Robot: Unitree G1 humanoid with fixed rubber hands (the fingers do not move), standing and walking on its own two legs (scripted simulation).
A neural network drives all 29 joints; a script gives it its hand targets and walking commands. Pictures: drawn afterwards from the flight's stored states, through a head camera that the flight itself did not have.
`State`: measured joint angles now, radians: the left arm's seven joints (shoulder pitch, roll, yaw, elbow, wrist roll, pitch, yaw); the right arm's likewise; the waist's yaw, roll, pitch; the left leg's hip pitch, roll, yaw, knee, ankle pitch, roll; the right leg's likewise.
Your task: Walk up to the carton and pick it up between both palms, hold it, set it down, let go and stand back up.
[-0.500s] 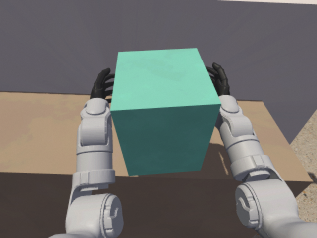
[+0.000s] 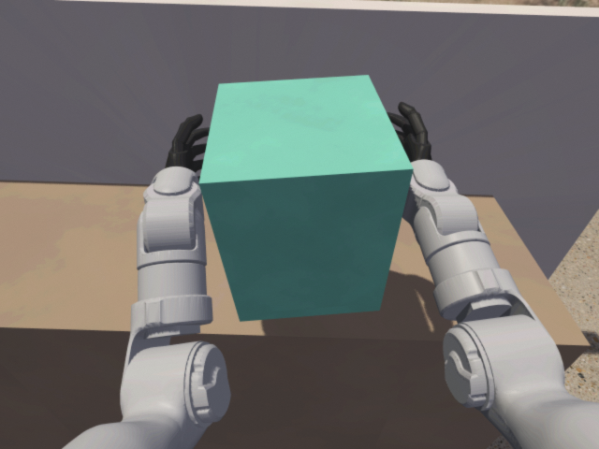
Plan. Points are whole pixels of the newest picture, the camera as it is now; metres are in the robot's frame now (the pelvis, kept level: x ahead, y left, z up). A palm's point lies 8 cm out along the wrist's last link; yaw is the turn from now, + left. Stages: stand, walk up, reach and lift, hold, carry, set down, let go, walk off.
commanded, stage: reach and lift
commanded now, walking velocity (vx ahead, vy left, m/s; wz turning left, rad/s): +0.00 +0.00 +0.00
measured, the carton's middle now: (302, 201) +0.39 -0.01 +0.18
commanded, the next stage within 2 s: hold in 0.64 s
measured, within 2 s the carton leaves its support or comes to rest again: neither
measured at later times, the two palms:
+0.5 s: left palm (179, 164) +0.38 +0.15 +0.25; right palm (416, 146) +0.38 -0.15 +0.26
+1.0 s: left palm (176, 148) +0.37 +0.14 +0.27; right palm (426, 123) +0.38 -0.15 +0.29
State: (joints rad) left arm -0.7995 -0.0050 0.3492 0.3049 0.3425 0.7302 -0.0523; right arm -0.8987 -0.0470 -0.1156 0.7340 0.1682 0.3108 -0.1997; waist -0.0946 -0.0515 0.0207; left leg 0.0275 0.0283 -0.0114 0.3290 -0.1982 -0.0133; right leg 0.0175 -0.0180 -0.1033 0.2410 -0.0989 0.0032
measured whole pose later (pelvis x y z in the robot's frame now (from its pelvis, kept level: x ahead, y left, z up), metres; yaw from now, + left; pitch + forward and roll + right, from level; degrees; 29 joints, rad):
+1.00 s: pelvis +0.00 -0.01 +0.00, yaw +0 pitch -7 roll -1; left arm -0.87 0.03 0.36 0.29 0.30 0.88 -0.06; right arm -1.04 -0.12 -0.03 0.72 0.31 0.52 -0.27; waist -0.09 -0.02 -0.07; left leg -0.01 0.04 -0.01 0.35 -0.21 -0.02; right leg -0.03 -0.01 -0.10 0.27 -0.12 0.00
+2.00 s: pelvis +0.00 -0.01 +0.00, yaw +0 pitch -7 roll -1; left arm -0.90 0.06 0.36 0.34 0.29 0.89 -0.07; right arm -1.08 -0.14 -0.02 0.75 0.34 0.56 -0.29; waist -0.08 -0.01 -0.09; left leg -0.03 0.04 -0.02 0.36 -0.21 -0.03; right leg -0.05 0.00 -0.10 0.28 -0.12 -0.01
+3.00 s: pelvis +0.01 -0.01 +0.00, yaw +0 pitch -6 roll -1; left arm -0.89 0.06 0.36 0.33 0.28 0.88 -0.07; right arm -1.07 -0.14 -0.01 0.74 0.35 0.57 -0.30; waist -0.08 -0.01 -0.09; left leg -0.03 0.04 -0.02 0.37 -0.22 -0.03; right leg -0.05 0.00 -0.10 0.28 -0.13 -0.01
